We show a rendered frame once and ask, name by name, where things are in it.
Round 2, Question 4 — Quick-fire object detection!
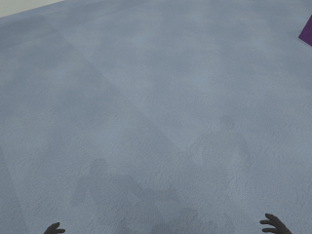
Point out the left robot hand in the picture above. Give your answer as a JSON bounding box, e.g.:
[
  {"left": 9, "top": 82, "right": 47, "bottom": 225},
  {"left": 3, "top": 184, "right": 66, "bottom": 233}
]
[{"left": 44, "top": 222, "right": 65, "bottom": 234}]

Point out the carton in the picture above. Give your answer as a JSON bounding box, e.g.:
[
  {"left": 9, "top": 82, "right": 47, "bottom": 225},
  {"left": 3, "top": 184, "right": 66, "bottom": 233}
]
[{"left": 298, "top": 15, "right": 312, "bottom": 47}]

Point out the right robot hand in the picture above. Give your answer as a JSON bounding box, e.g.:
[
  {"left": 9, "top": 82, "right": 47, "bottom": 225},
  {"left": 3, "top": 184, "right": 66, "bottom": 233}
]
[{"left": 259, "top": 214, "right": 292, "bottom": 234}]

